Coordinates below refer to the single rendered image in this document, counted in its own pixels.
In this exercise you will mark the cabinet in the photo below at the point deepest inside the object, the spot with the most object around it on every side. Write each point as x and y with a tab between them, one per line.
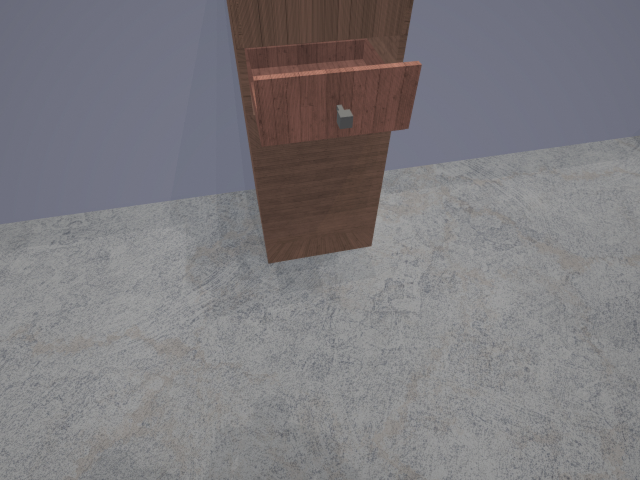
322	196

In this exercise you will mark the handle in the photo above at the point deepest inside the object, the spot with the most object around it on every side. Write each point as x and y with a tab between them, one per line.
344	118

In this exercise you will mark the drawer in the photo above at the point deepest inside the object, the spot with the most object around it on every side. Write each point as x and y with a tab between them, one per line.
296	88

